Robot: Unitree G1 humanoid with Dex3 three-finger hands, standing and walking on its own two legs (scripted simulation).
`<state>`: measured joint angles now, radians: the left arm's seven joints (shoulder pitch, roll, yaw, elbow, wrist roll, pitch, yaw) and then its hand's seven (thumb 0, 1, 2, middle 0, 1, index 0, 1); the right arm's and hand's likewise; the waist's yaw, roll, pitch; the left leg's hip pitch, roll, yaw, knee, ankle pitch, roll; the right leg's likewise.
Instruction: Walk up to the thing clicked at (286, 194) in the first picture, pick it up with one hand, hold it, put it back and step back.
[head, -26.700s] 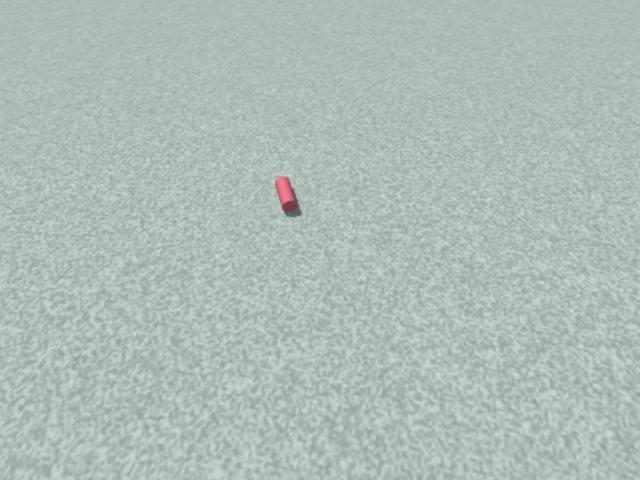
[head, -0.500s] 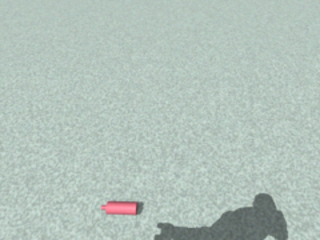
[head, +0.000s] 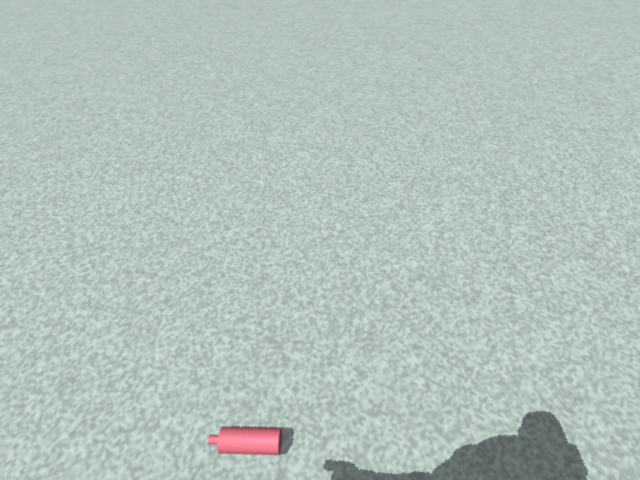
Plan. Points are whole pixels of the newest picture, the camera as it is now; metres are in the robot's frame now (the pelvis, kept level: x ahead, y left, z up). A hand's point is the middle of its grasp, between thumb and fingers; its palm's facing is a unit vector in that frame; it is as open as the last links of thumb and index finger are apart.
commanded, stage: stand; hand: left
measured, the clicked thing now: (244, 440) +0.39 +0.25 -0.75
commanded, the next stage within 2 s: walk up in 0.76 s
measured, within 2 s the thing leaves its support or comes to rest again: neither
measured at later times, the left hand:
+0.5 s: hand out of the picture +0.07 +0.26 -0.15, palm faces -0.01 -0.94 -0.35, open 7.4 cm
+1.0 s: hand out of the picture +0.08 +0.29 -0.17, palm faces -0.02 -0.92 -0.39, open 7.4 cm
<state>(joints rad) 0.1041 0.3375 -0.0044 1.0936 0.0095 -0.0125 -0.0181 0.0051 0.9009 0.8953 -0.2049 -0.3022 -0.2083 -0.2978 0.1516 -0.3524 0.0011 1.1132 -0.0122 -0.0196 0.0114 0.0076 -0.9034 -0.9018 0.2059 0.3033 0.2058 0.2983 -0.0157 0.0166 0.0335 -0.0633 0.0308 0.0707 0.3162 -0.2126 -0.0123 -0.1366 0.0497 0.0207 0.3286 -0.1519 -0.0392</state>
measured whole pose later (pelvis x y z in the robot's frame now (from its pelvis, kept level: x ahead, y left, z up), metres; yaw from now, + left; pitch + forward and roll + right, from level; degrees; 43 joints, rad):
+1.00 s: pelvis -0.03 +0.01 -0.01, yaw +1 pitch -1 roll +0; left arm 0.04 0.40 0.03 1.00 0.00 0.04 0.01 0.00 0.90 0.90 -0.20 -0.30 -0.21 -0.30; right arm 0.04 -0.38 -0.04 1.02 0.02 0.03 0.01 0.01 -0.90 -0.90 0.21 0.30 0.21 0.30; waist 0.00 -0.01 0.18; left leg -0.23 0.00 0.06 0.52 -0.27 0.02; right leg -0.29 0.02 0.01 0.52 -0.20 -0.03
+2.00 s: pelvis -0.29 +0.01 -0.03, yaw +2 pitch -4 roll +0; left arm 0.11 0.39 0.07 0.79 0.02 0.09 0.02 0.00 0.90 0.90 -0.20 -0.30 -0.21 -0.30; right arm 0.15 -0.36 -0.03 0.87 -0.03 0.02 -0.01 0.01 -0.90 -0.90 0.21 0.30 0.21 0.30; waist 0.01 -0.06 0.20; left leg -0.28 -0.03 -0.02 0.67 -0.32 0.02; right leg -0.46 0.06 0.10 1.02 -0.53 -0.01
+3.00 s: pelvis -0.33 -0.02 -0.03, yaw +3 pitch -4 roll -1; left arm 0.16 0.35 0.04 0.95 0.03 -0.02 0.00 0.00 0.90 0.90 -0.20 -0.30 -0.21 -0.30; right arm 0.18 -0.38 -0.04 0.93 0.00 0.01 -0.01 0.01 -0.90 -0.90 0.21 0.30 0.21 0.30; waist 0.00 0.03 0.12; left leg -0.26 0.01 -0.07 0.75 -0.48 0.00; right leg -0.30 0.00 -0.02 0.62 -0.25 -0.01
